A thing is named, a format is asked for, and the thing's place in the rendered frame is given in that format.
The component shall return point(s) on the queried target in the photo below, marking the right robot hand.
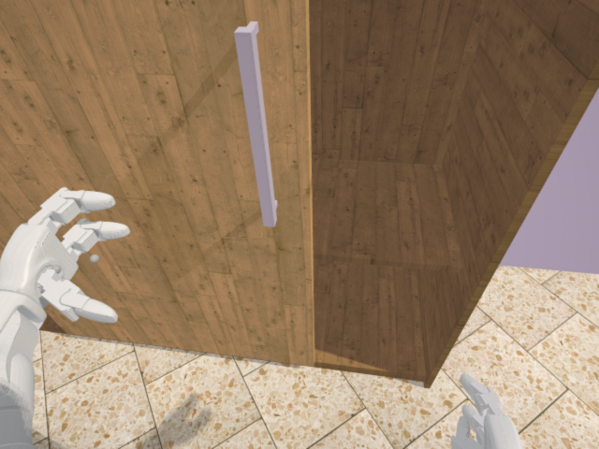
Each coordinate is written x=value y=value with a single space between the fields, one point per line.
x=495 y=431

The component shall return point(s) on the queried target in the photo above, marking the handle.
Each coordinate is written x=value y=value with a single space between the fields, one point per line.
x=246 y=44

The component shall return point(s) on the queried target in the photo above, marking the left robot hand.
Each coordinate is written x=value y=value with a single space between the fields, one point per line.
x=33 y=249

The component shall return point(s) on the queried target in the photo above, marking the robot left forearm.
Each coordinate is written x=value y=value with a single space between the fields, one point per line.
x=21 y=317

